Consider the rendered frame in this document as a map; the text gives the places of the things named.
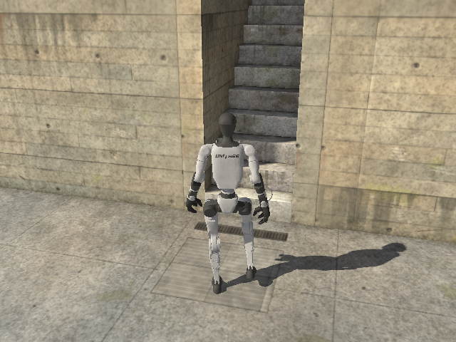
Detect stairs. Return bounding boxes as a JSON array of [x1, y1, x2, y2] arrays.
[[205, 0, 305, 223]]

